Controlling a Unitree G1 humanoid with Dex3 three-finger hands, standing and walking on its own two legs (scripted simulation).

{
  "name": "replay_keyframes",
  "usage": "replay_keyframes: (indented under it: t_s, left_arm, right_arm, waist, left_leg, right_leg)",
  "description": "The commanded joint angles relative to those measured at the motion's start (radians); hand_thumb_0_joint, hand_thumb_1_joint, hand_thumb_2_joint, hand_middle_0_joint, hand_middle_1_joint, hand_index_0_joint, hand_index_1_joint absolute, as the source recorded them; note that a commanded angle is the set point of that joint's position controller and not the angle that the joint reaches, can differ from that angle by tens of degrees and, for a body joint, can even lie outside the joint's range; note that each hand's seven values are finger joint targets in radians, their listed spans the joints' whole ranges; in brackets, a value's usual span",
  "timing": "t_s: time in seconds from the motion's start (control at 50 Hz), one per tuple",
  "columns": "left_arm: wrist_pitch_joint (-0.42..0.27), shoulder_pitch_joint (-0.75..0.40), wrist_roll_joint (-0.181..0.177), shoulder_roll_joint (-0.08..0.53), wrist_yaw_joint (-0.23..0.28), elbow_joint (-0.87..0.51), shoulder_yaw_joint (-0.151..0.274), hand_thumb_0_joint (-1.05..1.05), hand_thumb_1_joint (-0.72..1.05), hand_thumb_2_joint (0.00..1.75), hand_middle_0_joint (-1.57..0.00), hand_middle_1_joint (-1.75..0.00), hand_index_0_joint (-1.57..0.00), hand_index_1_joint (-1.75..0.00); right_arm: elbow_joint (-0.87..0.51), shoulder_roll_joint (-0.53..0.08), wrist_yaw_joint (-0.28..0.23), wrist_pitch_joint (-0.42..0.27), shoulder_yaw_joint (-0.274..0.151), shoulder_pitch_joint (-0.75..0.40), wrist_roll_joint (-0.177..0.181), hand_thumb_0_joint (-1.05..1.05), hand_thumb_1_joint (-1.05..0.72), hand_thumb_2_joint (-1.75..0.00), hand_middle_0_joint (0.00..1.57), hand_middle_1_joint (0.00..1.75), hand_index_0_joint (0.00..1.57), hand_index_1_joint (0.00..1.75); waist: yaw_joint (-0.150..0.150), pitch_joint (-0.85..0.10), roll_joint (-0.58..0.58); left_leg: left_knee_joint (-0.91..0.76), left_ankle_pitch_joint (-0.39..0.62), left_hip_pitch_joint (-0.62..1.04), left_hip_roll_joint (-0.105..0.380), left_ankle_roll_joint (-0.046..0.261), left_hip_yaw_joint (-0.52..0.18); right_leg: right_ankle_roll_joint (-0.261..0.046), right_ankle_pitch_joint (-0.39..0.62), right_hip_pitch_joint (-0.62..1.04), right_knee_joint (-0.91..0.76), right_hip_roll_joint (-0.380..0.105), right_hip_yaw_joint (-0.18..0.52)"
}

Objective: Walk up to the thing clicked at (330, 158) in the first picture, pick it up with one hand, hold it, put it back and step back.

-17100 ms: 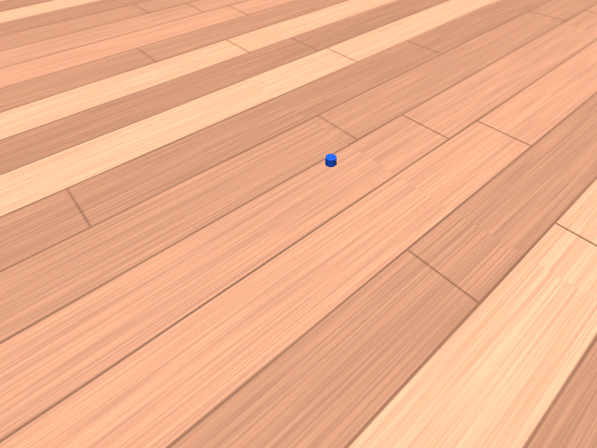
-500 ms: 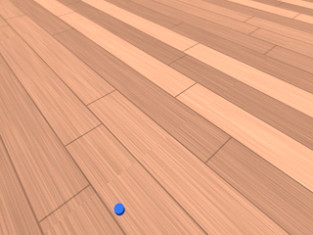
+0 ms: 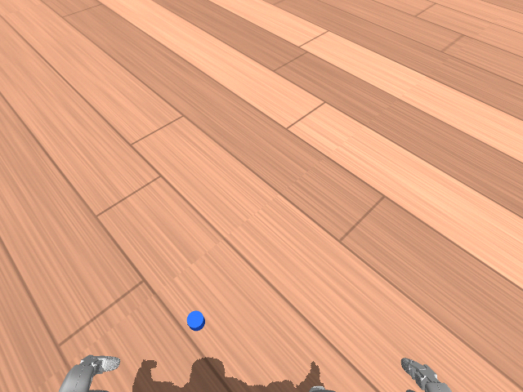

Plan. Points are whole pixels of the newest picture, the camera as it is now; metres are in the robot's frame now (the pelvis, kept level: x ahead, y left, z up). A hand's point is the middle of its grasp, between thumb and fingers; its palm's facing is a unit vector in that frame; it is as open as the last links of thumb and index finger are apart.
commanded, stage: rise first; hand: left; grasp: from above
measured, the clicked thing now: (196, 320) +0.43 +0.23 -0.72
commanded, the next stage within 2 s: none
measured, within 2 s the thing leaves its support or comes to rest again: neither
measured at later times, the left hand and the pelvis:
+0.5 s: hand out of the picture +0.13 +0.26 -0.23, palm faces -0.25 -0.81 -0.53, open 13.6 cm; pelvis -0.01 +0.01 -0.09, yaw +0 degrees
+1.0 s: hand (151, 360) +0.26 +0.28 -0.44, palm faces -0.46 -0.32 -0.83, open 13.4 cm; pelvis -0.07 +0.00 -0.29, yaw -1 degrees
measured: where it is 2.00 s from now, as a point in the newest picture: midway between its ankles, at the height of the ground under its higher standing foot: outside the picture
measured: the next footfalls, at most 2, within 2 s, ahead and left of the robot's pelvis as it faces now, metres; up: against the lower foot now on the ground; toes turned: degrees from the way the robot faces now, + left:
none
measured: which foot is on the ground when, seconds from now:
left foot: down 0.00-1.00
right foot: down 0.00-1.00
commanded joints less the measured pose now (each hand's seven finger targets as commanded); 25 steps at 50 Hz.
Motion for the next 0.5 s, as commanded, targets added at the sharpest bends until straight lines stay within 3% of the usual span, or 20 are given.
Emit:
replay_keyframes:
  t_s: [0.0, 0.04, 0.08, 0.16, 0.18, 0.2, 0.3, 0.34, 0.38, 0.48]
  left_arm:
    - [-0.017, -0.002, 0.034, 0.183, 0.024, -0.224, 0.065, 0.00, -0.43, 0.86, -0.24, -0.92, -0.23, -0.93]
    - [-0.010, 0.081, 0.047, 0.155, 0.025, -0.231, 0.052, 0.00, -0.44, 0.86, -0.24, -0.91, -0.23, -0.92]
    - [-0.009, 0.072, 0.067, 0.169, 0.030, -0.370, 0.051, 0.00, -0.46, 0.89, -0.23, -0.91, -0.21, -0.93]
    - [0.025, 0.166, 0.098, 0.145, 0.041, -0.458, 0.038, 0.00, -0.48, 0.90, -0.22, -0.92, -0.20, -0.94]
    - [0.034, 0.193, 0.107, 0.161, 0.043, -0.473, 0.057, 0.00, -0.49, 0.90, -0.22, -0.93, -0.20, -0.95]
    - [0.040, 0.198, 0.109, 0.141, 0.043, -0.504, 0.033, 0.00, -0.48, 0.89, -0.21, -0.94, -0.20, -0.95]
    - [0.065, 0.261, 0.138, 0.143, 0.057, -0.600, 0.044, 0.00, -0.46, 0.87, -0.20, -0.96, -0.20, -0.96]
    - [0.075, 0.302, 0.147, 0.128, 0.056, -0.638, 0.025, 0.00, -0.47, 0.86, -0.19, -0.98, -0.20, -0.97]
    - [0.078, 0.259, 0.154, 0.143, 0.060, -0.678, 0.025, 0.00, -0.50, 0.89, -0.18, -0.99, -0.17, -0.99]
    - [0.043, 0.137, 0.235, 0.169, 0.071, -0.580, 0.011, 0.00, -0.47, 0.90, -0.14, -1.01, -0.15, -1.00]
  right_arm:
    - [-0.170, -0.157, -0.005, -0.066, -0.072, -0.019, 0.000, 0.00, -0.91, -0.90, 0.20, 0.30, 0.20, 0.30]
    - [-0.182, -0.154, -0.005, -0.075, -0.072, -0.018, -0.002, 0.00, -0.91, -0.91, 0.20, 0.30, 0.20, 0.30]
    - [-0.210, -0.150, -0.009, -0.086, -0.074, -0.027, -0.001, 0.00, -0.91, -0.90, 0.20, 0.30, 0.20, 0.30]
    - [-0.236, -0.148, -0.008, -0.094, -0.074, -0.022, -0.002, 0.00, -0.92, -0.91, 0.20, 0.30, 0.20, 0.30]
    - [-0.236, -0.152, -0.009, -0.096, -0.074, -0.023, -0.003, 0.00, -0.94, -0.91, 0.20, 0.30, 0.20, 0.30]
    - [-0.245, -0.150, -0.009, -0.098, -0.074, -0.030, -0.005, 0.00, -0.94, -0.91, 0.20, 0.30, 0.20, 0.30]
    - [-0.277, -0.144, -0.006, -0.115, -0.070, -0.049, -0.006, 0.00, -0.93, -0.91, 0.20, 0.30, 0.20, 0.30]
    - [-0.286, -0.143, -0.007, -0.122, -0.068, -0.047, -0.005, 0.00, -0.94, -0.91, 0.20, 0.30, 0.20, 0.30]
    - [-0.297, -0.143, -0.005, -0.126, -0.066, -0.056, -0.004, 0.00, -0.94, -0.91, 0.20, 0.30, 0.20, 0.30]
    - [-0.286, -0.151, 0.000, -0.148, -0.062, -0.081, -0.003, 0.00, -0.89, -0.90, 0.20, 0.30, 0.20, 0.30]
  waist:
    - [0.030, -0.217, 0.029]
    - [0.015, -0.216, 0.014]
    - [0.025, -0.260, 0.051]
    - [0.008, -0.298, 0.034]
    - [0.019, -0.311, 0.055]
    - [0.006, -0.310, 0.063]
    - [0.014, -0.334, 0.072]
    - [0.007, -0.366, 0.079]
    - [-0.005, -0.361, 0.064]
    - [-0.028, -0.337, 0.030]
  left_leg:
    - [0.019, 0.126, -0.020, -0.034, 0.023, 0.033]
    - [0.060, 0.104, -0.063, -0.030, 0.025, 0.028]
    - [0.090, 0.107, -0.073, -0.025, 0.024, 0.020]
    - [0.161, 0.147, -0.124, -0.018, 0.027, 0.011]
    - [0.174, 0.175, -0.132, -0.013, 0.022, 0.006]
    - [0.190, 0.166, -0.145, -0.012, 0.023, 0.005]
    - [0.261, 0.106, -0.230, -0.014, 0.026, -0.006]
    - [0.291, 0.139, -0.243, -0.010, 0.022, -0.015]
    - [0.330, 0.097, -0.294, -0.015, 0.028, -0.014]
    - [0.458, -0.034, -0.473, -0.028, 0.036, -0.010]
  right_leg:
    - [-0.036, 0.074, -0.019, 0.024, 0.028, -0.048]
    - [-0.033, 0.058, -0.062, 0.064, 0.029, -0.047]
    - [-0.038, 0.060, -0.094, 0.104, 0.028, -0.045]
    - [-0.038, 0.095, -0.136, 0.171, 0.027, -0.045]
    - [-0.042, 0.105, -0.150, 0.197, 0.026, -0.049]
    - [-0.041, 0.097, -0.176, 0.211, 0.027, -0.049]
    - [-0.043, 0.047, -0.268, 0.290, 0.026, -0.052]
    - [-0.045, 0.066, -0.298, 0.333, 0.026, -0.056]
    - [-0.041, 0.044, -0.331, 0.350, 0.024, -0.055]
    - [-0.039, -0.052, -0.486, 0.453, 0.022, -0.049]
